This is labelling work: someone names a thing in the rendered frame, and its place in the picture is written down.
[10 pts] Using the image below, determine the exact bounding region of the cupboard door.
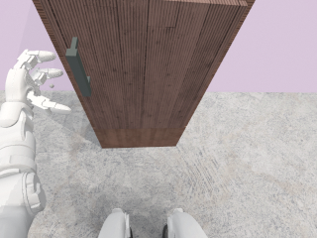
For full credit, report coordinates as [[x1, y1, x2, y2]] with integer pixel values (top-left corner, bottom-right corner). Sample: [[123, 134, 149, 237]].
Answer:
[[39, 0, 248, 130]]

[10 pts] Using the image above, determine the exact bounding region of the right robot shin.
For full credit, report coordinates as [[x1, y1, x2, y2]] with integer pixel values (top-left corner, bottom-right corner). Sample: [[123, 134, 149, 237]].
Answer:
[[167, 208, 183, 238]]

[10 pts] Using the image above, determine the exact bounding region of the left robot hand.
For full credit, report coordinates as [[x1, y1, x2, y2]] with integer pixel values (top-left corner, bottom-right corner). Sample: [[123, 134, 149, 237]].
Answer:
[[5, 49, 72, 116]]

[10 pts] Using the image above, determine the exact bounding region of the robot left forearm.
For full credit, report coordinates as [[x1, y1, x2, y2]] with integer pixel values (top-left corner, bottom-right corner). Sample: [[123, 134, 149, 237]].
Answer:
[[0, 101, 38, 179]]

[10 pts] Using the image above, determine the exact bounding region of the handle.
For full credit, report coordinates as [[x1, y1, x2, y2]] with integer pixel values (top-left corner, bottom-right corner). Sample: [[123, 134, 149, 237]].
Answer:
[[65, 37, 92, 97]]

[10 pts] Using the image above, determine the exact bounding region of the left robot upper arm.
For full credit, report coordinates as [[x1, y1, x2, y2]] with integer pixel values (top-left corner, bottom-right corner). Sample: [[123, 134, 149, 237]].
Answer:
[[0, 172, 47, 238]]

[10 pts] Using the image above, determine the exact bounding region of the robot left thigh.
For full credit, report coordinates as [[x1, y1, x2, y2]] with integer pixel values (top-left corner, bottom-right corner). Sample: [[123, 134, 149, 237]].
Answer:
[[98, 212, 131, 238]]

